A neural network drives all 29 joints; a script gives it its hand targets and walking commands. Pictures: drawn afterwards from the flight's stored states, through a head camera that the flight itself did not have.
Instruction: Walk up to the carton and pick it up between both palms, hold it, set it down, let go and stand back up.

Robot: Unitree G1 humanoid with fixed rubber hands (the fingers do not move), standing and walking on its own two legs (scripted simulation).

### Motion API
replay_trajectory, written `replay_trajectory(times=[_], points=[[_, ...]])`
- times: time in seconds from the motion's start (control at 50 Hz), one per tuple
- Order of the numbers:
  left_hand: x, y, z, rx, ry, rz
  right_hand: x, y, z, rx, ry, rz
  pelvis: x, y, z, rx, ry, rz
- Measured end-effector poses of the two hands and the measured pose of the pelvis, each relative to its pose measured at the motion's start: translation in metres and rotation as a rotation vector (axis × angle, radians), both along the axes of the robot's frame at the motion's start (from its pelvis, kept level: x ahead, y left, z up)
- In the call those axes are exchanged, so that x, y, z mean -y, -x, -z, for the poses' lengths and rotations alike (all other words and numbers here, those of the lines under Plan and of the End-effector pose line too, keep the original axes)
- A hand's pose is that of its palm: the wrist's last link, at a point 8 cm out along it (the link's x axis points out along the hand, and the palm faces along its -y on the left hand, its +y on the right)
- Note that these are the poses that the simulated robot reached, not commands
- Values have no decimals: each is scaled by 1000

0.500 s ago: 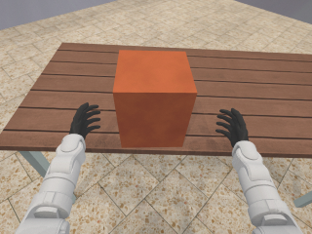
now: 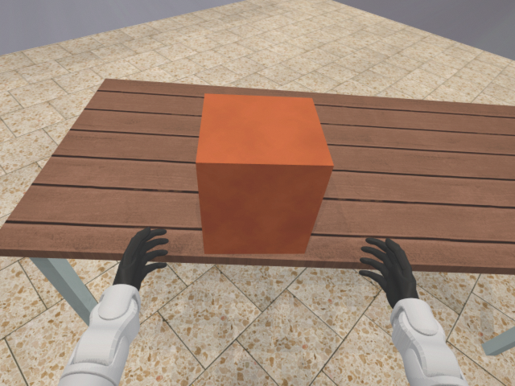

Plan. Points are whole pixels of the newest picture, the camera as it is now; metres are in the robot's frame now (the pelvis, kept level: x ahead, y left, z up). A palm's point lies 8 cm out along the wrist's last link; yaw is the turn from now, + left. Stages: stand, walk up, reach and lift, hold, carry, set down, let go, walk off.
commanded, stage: set down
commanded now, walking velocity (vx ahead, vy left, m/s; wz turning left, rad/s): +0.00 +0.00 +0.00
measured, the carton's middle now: (257, 177) +0.49 +0.02 +0.04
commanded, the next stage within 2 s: let go in 1.02 s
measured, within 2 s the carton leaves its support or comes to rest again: neither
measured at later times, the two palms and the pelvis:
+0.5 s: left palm (124, 316) +0.21 +0.21 -0.01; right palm (403, 325) +0.22 -0.22 +0.00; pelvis +0.00 -0.01 +0.00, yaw -1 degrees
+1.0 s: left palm (112, 363) +0.16 +0.23 -0.08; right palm (398, 382) +0.16 -0.23 -0.08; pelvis +0.00 +0.00 -0.01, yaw -2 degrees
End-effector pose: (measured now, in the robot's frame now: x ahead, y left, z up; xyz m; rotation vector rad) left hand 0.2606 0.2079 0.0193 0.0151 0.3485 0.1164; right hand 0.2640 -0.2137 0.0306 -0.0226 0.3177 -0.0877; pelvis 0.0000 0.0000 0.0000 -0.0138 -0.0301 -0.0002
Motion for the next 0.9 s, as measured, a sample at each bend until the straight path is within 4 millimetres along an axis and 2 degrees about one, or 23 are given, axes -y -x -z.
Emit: replay_trajectory(times=[0.24,0.42,0.6,0.84,0.9], points=[[6,26,16,-142,-6,-4,4,27,12,-93,14,-3,2,5,0,1,-6,9],[0,38,21,-203,-22,-15,3,33,18,-136,15,-11,6,3,1,-7,-7,9],[-3,61,33,-307,-30,-1,5,60,36,-228,10,19,6,-5,0,0,-4,15],[-5,76,46,-396,-46,5,1,85,52,-321,13,32,5,-7,0,-1,-4,27],[-10,82,68,-480,-98,30,8,92,77,-391,56,8,4,-5,2,-1,-7,29]])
